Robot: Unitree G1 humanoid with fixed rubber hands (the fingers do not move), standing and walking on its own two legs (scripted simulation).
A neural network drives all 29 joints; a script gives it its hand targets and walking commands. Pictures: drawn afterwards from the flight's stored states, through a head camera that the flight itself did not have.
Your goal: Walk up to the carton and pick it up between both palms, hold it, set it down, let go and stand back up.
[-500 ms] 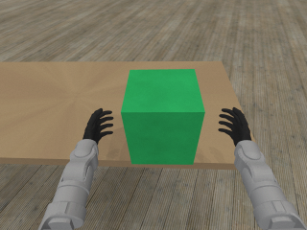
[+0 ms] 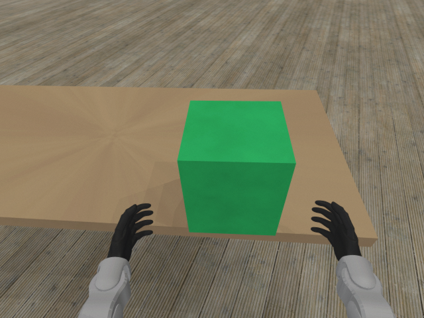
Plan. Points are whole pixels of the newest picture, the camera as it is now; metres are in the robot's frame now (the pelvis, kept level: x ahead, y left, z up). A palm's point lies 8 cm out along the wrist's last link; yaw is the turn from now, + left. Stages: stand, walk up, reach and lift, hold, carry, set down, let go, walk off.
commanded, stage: set down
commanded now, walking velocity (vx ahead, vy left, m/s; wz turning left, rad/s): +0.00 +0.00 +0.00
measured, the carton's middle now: (233, 169) +0.45 -0.05 +0.03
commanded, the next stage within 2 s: let go in 1.48 s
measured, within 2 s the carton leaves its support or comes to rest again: neither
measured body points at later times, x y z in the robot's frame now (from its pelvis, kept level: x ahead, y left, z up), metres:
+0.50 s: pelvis +0.01 +0.00 +0.00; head -0.01 +0.01 +0.45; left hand +0.23 +0.20 -0.02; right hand +0.22 -0.22 -0.02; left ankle -0.03 +0.13 -0.75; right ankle +0.03 -0.12 -0.75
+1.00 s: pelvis +0.01 +0.00 +0.00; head +0.00 +0.01 +0.45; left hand +0.19 +0.22 -0.07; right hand +0.19 -0.22 -0.06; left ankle -0.03 +0.13 -0.75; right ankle +0.03 -0.12 -0.75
